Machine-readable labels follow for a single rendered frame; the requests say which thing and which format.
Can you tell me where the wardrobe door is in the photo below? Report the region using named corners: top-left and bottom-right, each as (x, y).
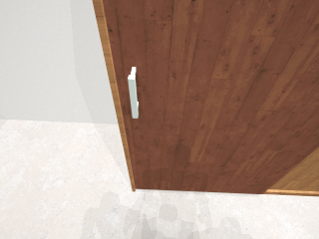
top-left (103, 0), bottom-right (319, 194)
top-left (269, 147), bottom-right (319, 192)

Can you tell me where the handle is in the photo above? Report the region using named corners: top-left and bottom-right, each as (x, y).
top-left (128, 67), bottom-right (139, 119)

